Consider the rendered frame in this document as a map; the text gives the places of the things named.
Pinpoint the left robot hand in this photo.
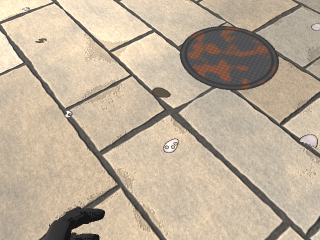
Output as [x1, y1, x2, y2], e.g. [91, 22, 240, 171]
[44, 206, 105, 240]

